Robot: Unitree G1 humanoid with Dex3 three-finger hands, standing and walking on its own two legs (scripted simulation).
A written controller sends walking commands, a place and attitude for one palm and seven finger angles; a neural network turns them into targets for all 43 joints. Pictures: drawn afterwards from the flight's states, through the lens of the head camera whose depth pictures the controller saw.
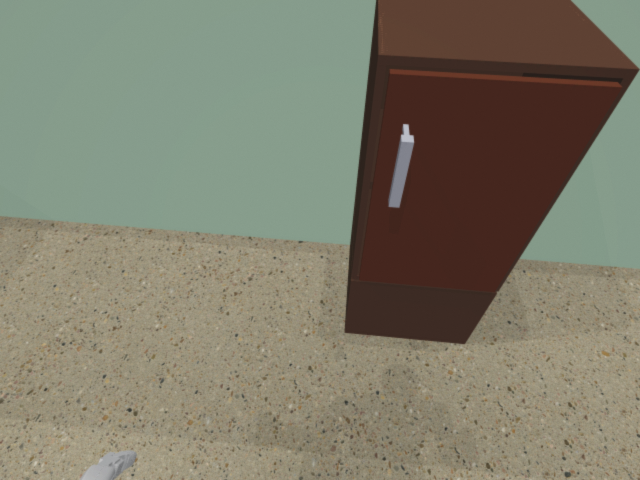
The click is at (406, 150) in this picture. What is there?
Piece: cupboard door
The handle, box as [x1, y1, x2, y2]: [388, 124, 413, 207]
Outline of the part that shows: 408,124 403,124 402,127 403,134 401,135 388,199 389,206 398,207 400,202 413,145 413,136 408,133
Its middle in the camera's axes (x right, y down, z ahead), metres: +0.15 -0.14 +0.75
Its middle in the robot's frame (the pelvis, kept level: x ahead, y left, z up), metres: +0.67 -0.12 +0.01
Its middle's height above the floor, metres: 0.78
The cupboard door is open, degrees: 0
